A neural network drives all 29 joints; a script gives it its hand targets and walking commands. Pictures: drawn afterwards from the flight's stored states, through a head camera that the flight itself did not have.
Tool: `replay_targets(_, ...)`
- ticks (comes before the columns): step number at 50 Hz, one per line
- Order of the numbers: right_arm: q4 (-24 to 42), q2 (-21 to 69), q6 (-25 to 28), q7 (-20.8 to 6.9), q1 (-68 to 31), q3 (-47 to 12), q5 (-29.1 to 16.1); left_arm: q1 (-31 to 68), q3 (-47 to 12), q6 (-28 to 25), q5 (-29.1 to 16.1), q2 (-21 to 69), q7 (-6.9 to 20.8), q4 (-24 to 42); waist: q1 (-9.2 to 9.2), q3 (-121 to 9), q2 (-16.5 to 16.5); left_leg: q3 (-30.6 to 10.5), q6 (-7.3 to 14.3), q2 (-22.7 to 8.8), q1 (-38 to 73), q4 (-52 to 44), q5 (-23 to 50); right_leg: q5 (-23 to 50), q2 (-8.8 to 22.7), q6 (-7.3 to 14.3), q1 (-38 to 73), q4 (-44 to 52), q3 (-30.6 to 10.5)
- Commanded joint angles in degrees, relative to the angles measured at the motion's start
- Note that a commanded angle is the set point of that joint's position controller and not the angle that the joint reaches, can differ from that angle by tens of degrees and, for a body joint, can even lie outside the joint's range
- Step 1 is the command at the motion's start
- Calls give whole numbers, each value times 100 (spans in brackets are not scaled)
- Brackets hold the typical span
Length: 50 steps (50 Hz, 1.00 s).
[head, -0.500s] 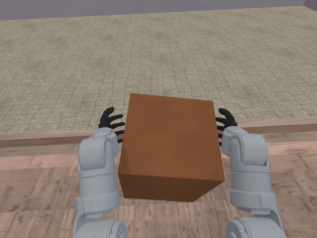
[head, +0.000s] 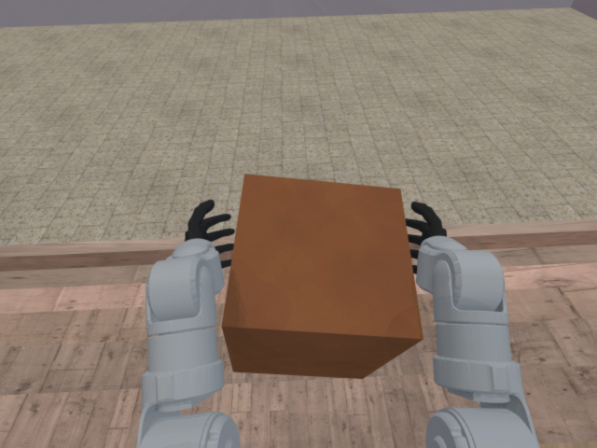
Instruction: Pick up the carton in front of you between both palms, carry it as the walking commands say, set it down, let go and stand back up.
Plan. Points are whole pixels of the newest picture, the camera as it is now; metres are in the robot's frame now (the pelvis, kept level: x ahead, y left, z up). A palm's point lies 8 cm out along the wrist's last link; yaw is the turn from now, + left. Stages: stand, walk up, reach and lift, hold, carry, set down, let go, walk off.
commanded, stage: carry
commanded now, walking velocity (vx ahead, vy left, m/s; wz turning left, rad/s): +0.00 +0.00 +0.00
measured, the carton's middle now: (310, 287) +0.33 +0.01 +0.04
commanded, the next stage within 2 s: none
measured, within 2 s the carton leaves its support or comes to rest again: neither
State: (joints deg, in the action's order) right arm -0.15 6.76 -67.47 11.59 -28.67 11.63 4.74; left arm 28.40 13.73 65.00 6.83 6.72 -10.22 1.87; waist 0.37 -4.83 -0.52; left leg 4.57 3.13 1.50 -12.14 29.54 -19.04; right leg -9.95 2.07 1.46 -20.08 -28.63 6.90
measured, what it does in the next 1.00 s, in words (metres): stands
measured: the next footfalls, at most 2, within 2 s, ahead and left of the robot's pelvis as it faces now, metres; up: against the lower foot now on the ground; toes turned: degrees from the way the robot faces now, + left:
left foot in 1.48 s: +0.14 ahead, +0.12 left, +0.00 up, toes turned +1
right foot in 1.80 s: +0.25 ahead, -0.10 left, +0.00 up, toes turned -1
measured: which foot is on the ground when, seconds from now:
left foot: down 0.00-1.00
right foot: down 0.00-1.00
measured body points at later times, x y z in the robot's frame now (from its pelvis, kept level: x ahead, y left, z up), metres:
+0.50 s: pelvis +0.00 +0.00 +0.00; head -0.02 +0.00 +0.45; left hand +0.34 +0.15 +0.13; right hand +0.33 -0.15 +0.12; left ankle -0.04 +0.08 -0.73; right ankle +0.05 -0.11 -0.73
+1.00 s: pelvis -0.01 +0.01 +0.00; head -0.03 +0.01 +0.45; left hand +0.33 +0.16 +0.12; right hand +0.33 -0.14 +0.12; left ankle -0.04 +0.08 -0.73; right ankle +0.05 -0.11 -0.73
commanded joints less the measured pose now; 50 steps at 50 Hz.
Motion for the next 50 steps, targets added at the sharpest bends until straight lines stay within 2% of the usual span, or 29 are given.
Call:
replay_targets(1, 711, 5160, 198, -1030, -3983, -3632, -1989, 3541, -3618, 144, -1984, 5391, 949, 39, -33, -1971, 317, -532, 12, -830, 211, -234, 1978, 1749, 604, 301, 1049, -73, -718)
replay_targets(3, 564, 5119, 203, -1041, -3777, -3455, -1805, 3642, -3769, 126, -2097, 5321, 975, 138, -13, -1963, 266, -622, 35, -799, 273, -294, 1869, 1322, 580, 283, 1103, -131, -651)
replay_targets(4, 324, 5056, 144, -1020, -3798, -3596, -1731, 3247, -3534, 156, -1821, 5091, 985, -125, -3, -1795, -62, -721, 51, -897, 1, -336, 1716, 1303, 591, 235, 1117, 39, -720)
replay_targets(5, 567, 5046, 181, -1026, -3802, -3614, -1877, 3479, -3651, 125, -2142, 5407, 1010, 50, -25, -1842, 97, -721, 11, -942, 82, -259, 2060, 1466, 580, 209, 1059, 52, -747)
replay_targets(6, 368, 5217, 139, -1017, -3775, -3495, -1850, 3610, -3724, 89, -2129, 5299, 988, 144, -19, -1909, -105, -732, 90, -899, 207, -326, 1973, 1585, 599, 213, 1142, 9, -729)
replay_targets(7, 461, 5124, 183, -1027, -3687, -3469, -1786, 3686, -3855, 112, -2196, 5412, 1023, 146, 70, -1850, 349, -609, 79, -909, 202, -261, 1945, 1426, 541, 218, 968, 206, -789)
replay_targets(9, 470, 5055, 189, -997, -3767, -3493, -1761, 3539, -3594, 158, -2138, 5384, 1017, -176, -53, -1838, 200, -697, 71, -902, 27, -377, 1744, 1345, 588, 275, 1133, 109, -727)
replay_targets(11, 451, 5100, 189, -1060, -3747, -3526, -1856, 3366, -3523, 160, -1882, 5300, 962, -124, 30, -1841, -10, -672, 66, -890, -48, -369, 1650, 1346, 557, 176, 1298, 32, -620)
replay_targets(15, 222, 5410, 210, -1084, -3783, -3544, -2042, 3720, -3675, 68, -2087, 5290, 985, 115, -48, -1858, 412, -743, 96, -921, 173, -535, 1775, 968, 591, 251, 1078, 95, -710)
replay_targets(17, 720, 5537, 269, -1076, -4312, -3785, -2120, 3527, -3668, 53, -1945, 5280, 1027, 130, 61, -1673, -70, -687, 112, -903, -63, -475, 1710, 1162, 506, 147, 1208, 221, -549)
replay_targets(18, 534, 5279, 200, -1054, -4001, -3675, -1928, 3488, -3633, 104, -1941, 5282, 999, -8, -68, -1773, -264, -690, 63, -851, 141, -430, 1704, 1255, 551, 171, 1185, 121, -650)
replay_targets(19, 424, 5230, 186, -1027, -3710, -3634, -1884, 3336, -3654, 151, -2068, 5233, 1028, -1, 118, -1934, -118, -759, 146, -916, 108, -264, 1749, 1445, 579, 161, 1272, 225, -714)
replay_targets(20, 782, 5147, 245, -1014, -4087, -3784, -1987, 3519, -3703, 138, -2120, 5407, 1008, -44, -47, -1993, 195, -673, 90, -861, 113, -192, 1821, 1445, 601, 236, 1263, 138, -709)
replay_targets(22, 595, 5215, 182, -1049, -3877, -3712, -1989, 3507, -3635, 130, -2079, 5373, 1011, 8, -3, -2275, -49, -665, 100, -860, 218, -146, 2043, 1673, 642, 272, 1312, -60, -668)
replay_targets(24, 273, 5272, 181, -1036, -3628, -3474, -1824, 3737, -3712, 121, -2001, 5246, 983, 275, -89, -2085, 224, -556, 20, -769, 215, -187, 1860, 1776, 656, 322, 1067, -37, -740)
replay_targets(25, 199, 5104, 135, -1031, -3488, -3562, -1860, 3322, -3593, 153, -2033, 5143, 978, -10, -27, -1883, 0, -579, 48, -796, 9, -175, 1430, 1882, 628, 314, 1190, 92, -769)
replay_targets(28, 648, 5062, 221, -1002, -3967, -3550, -1805, 3354, -3443, 161, -1985, 5358, 1030, -303, 36, -1784, -124, -671, 54, -821, -135, -495, 734, 1115, 677, 268, 1153, 302, -801)
replay_targets(29, 507, 5048, 226, -1032, -3889, -3437, -1800, 3495, -3737, 153, -2017, 5316, 1025, -85, 60, -1778, 301, -658, 82, -820, -2, -581, 712, 858, 629, 263, 1101, 330, -806)
replay_targets(32, 502, 5246, 255, -1075, -3765, -3587, -1837, 3792, -3830, 73, -2244, 5535, 1029, 98, -3, -1829, 266, -759, 62, -890, -57, -576, 1069, 855, 592, 201, 1191, 402, -776)
replay_targets(35, 556, 5147, 260, -1038, -3842, -3537, -1893, 3465, -3710, 57, -2028, 5211, 932, 130, -81, -2007, 65, -731, 78, -872, 276, -539, 1604, 1170, 642, 278, 1282, 101, -703)
replay_targets(36, 628, 5149, 263, -1012, -3780, -3671, -1892, 3464, -3696, 80, -2061, 5248, 935, 105, 60, -1930, -118, -743, 124, -942, 279, -403, 1702, 1276, 658, 222, 1139, 168, -697)
replay_targets(38, 425, 5009, 182, -1020, -3641, -3505, -1866, 3235, -3581, 127, -1967, 5224, 944, -139, -58, -1742, 211, -795, 60, -998, 36, -349, 2098, 1315, 540, 249, 1164, 96, -647)
replay_targets(39, 298, 5033, 187, -1022, -3589, -3452, -1780, 3394, -3569, 124, -1846, 5122, 925, 2, 30, -1800, 37, -659, 54, -881, 106, -354, 1870, 1179, 534, 227, 1090, 5, -557)
replay_targets(41, 489, 5016, 226, -984, -3975, -3477, -1883, 3277, -3458, 154, -1866, 5241, 921, -205, -11, -1750, 421, -611, 57, -822, -8, -337, 1488, 1114, 575, 266, 1022, 120, -701)
replay_targets(42, 441, 5187, 233, -1011, -3770, -3558, -1876, 3715, -3662, 119, -2077, 5282, 932, 38, 56, -1968, 104, -715, 110, -881, 84, -318, 1779, 1223, 649, 221, 1070, 67, -644)
replay_targets(43, 422, 5089, 206, -1019, -3721, -3381, -1872, 3651, -3748, 132, -2135, 5398, 940, -28, -35, -1975, 275, -597, 73, -814, 100, -285, 1722, 1528, 576, 217, 1097, 31, -675)
replay_targets(45, 391, 5232, 186, -1032, -3819, -3531, -1928, 3464, -3672, 114, -1987, 5330, 963, 7, 46, -1985, 103, -637, 99, -799, 133, -276, 1968, 1682, 553, 219, 1052, -35, -653)
replay_targets(48, 462, 5114, 202, -1035, -3847, -3497, -1859, 3390, -3554, 119, -2011, 5315, 978, -69, -30, -1802, -32, -757, 127, -933, 5, -585, 1365, 867, 579, 164, 1110, 106, -712)
replay_targets(50, 700, 5205, 272, -1032, -4177, -3540, -1916, 3496, -3646, 101, -1954, 5324, 981, -168, 21, -1721, 86, -752, 79, -876, 63, -591, 1740, 1009, 607, 179, 935, 92, -693)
